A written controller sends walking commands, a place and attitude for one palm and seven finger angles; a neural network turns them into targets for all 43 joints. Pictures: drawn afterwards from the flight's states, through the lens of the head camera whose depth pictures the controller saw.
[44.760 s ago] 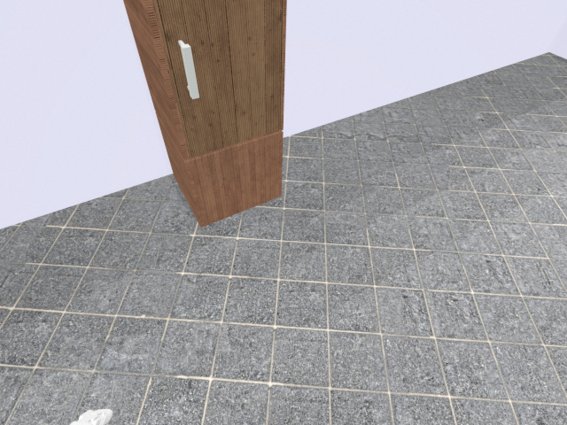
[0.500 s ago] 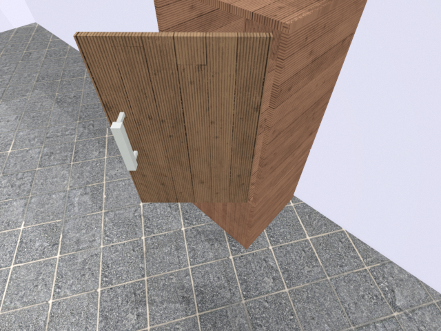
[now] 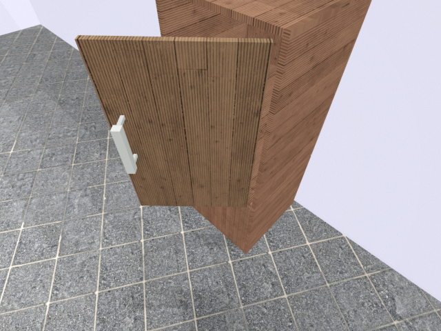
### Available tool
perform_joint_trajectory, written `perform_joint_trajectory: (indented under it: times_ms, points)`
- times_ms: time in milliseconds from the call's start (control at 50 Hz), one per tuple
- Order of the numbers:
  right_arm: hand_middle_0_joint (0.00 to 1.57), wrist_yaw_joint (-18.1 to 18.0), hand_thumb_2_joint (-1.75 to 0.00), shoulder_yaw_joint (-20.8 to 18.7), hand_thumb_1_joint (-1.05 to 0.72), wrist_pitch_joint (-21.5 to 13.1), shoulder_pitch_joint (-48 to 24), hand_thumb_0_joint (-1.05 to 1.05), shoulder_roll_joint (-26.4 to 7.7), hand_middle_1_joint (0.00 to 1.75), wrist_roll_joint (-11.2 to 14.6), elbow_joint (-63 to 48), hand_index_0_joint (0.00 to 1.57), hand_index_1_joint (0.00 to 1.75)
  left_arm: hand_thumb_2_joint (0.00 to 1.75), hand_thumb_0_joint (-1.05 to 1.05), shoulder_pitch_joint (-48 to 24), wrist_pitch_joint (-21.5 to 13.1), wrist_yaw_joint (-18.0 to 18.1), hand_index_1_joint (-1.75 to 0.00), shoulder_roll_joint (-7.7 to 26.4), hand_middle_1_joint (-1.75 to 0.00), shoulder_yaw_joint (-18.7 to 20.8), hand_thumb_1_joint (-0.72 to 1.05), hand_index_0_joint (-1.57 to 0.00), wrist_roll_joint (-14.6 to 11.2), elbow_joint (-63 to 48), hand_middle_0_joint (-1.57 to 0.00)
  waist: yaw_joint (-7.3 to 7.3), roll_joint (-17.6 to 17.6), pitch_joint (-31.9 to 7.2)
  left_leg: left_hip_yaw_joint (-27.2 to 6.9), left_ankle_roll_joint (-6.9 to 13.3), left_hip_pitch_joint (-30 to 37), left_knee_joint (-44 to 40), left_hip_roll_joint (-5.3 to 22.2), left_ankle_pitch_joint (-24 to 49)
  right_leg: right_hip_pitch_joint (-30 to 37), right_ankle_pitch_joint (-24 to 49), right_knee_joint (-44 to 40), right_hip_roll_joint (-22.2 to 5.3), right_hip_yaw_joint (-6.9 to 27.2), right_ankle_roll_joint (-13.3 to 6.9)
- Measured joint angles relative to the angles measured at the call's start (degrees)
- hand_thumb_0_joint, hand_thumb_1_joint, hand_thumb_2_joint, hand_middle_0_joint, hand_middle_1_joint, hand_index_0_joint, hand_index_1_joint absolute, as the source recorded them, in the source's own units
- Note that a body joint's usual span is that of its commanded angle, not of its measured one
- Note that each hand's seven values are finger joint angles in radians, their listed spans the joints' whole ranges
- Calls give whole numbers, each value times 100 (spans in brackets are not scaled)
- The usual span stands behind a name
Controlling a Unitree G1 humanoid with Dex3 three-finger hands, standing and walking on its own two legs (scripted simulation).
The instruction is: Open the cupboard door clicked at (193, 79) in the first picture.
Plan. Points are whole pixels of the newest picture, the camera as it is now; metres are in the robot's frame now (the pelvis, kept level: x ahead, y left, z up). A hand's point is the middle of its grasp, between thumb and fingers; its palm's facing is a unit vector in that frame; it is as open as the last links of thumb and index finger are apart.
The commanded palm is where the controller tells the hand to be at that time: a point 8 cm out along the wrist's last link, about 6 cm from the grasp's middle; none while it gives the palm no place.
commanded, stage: shuffle to correct the standing spot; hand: left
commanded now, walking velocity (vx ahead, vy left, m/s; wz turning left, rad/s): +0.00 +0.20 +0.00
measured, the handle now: (126, 145) +0.53 +0.29 -0.01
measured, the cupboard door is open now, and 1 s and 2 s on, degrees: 43 43 43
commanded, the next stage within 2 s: come to a stop and stand still in 0.04 s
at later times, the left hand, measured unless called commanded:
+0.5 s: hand out of the picture -0.02 +0.29 -0.18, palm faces +0.01 -0.98 -0.22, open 7.4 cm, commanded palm none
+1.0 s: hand out of the picture +0.06 +0.22 -0.17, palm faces -0.06 -0.98 -0.17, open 7.3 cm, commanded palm none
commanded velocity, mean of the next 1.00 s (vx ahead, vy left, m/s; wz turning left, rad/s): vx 0.04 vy -0.08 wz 0.00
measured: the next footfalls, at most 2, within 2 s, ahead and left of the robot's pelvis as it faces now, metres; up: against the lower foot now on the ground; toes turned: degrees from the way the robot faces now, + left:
right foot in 0.98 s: -0.04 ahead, -0.06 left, +0.00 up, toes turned +1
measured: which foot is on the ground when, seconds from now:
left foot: down 0.00-1.00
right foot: down 0.00-0.32, up 0.34-0.96, down 0.98-1.00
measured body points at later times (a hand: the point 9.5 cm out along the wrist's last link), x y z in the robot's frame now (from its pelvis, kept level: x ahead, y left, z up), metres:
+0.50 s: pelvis -0.03 +0.10 -0.01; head -0.02 +0.11 +0.44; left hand -0.02 +0.34 -0.16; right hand +0.03 -0.14 -0.15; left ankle +0.00 +0.16 -0.74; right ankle -0.06 -0.03 -0.68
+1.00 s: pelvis -0.04 +0.06 -0.01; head -0.02 +0.07 +0.44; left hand +0.06 +0.27 -0.16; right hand -0.10 -0.17 -0.16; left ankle +0.00 +0.16 -0.74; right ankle -0.08 -0.06 -0.74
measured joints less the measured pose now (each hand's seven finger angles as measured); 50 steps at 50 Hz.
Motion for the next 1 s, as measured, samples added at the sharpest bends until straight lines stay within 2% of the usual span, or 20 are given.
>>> perform_joint_trajectory:
  times_ms: [100,160,200,240,300,320,380,420,500,620,760,880,960,1000]
  points:
    - [20,13,-90,-64,-91,138,66,0,-51,29,-7,-125,20,30,90,0,26,45,35,-30,-37,-30,70,90,-20,14,-131,-20,26,79,22,-21,22,-196,340,-24,-127,-113,-94,211,-51,-33,25]
    - [20,28,-90,-121,-91,228,83,0,-75,29,-13,-207,20,30,90,0,62,66,61,-30,-47,-30,132,90,-20,44,-215,-20,64,59,62,-11,5,-449,822,-66,-584,-175,-145,342,-143,-58,70]
    - [20,48,-90,-155,-91,263,40,1,-105,29,-15,-290,20,30,90,0,114,37,114,-30,-63,-30,148,90,-20,70,-271,-20,131,29,130,-58,-14,-648,1179,-110,-883,-221,-137,399,-213,-20,139]
    - [20,94,-90,-203,-91,301,-75,1,-178,29,14,-516,20,30,90,0,263,-45,141,-30,-108,-30,108,90,-20,84,-373,-20,149,91,204,-175,71,-939,1689,-121,-990,-283,-51,385,-213,69,237]
    - [20,149,-90,-208,-91,179,-165,1,-236,29,37,-842,20,30,90,0,414,-12,106,-30,-113,-30,40,90,-20,76,-373,-20,9,198,245,-252,134,-853,1093,-103,-333,-345,-62,534,-248,105,401]
    - [20,156,-90,-196,-91,109,-164,1,-225,29,21,-893,20,30,90,0,413,34,96,-30,-91,-30,28,90,-20,64,-338,-20,-32,196,253,-243,210,-853,1068,-138,1,-375,-143,684,-294,104,443]
    - [20,171,-90,-122,-91,79,-50,0,-111,29,-72,-950,20,30,90,0,426,218,55,-30,-14,-30,47,90,-20,79,-282,-20,-2,133,118,-141,478,-857,1248,-249,-191,-530,-933,1239,-294,210,256]
    - [20,134,-90,-123,-92,96,26,0,-56,29,-108,-975,20,30,90,0,442,294,-5,-30,22,-30,72,90,-20,127,-316,-20,-17,144,8,-86,579,-829,1112,-284,-198,-842,-1138,2000,-202,203,148]
    - [20,96,-90,-110,-94,69,180,0,-52,29,-126,-950,21,30,90,0,387,304,-127,-30,99,-30,155,90,-20,148,-452,-20,-25,98,-94,5,683,-792,667,-394,90,-1441,-697,3130,-107,140,107]
    - [20,-12,-90,-91,-92,-36,461,0,-17,29,-114,-839,21,30,90,0,238,385,-201,-30,124,-30,238,90,-20,162,-626,-19,-74,21,-149,124,759,-785,86,-487,445,-1875,-174,3522,-129,208,214]
    - [20,-53,-90,-71,-91,-58,766,0,28,29,-128,-664,21,30,90,0,-126,466,-220,-30,46,-30,226,91,-19,142,-702,-19,-295,43,-102,53,715,-832,-186,-366,663,-1824,-319,3084,-228,315,288]
    - [20,10,-90,-123,-91,35,933,1,11,29,-155,-529,21,30,90,0,-397,416,-204,-30,-102,-30,136,91,-19,90,-745,-19,-495,103,-146,-68,588,-953,-136,-228,693,-1210,-697,1688,-230,208,230]
    - [20,51,-90,-157,-91,107,1024,1,43,29,-117,-409,21,30,90,0,-412,268,-153,-30,-158,-30,82,90,-20,49,-775,-19,-474,-28,-244,-51,439,-1092,188,-263,536,-419,-357,219,-183,162,123]
    - [20,60,-90,-154,-91,163,963,1,36,29,-77,-317,21,30,90,0,-387,169,-60,-30,-210,-30,93,91,-20,18,-726,-20,-405,-28,-233,-44,341,-1197,537,-229,272,-321,-73,41,-144,228,148]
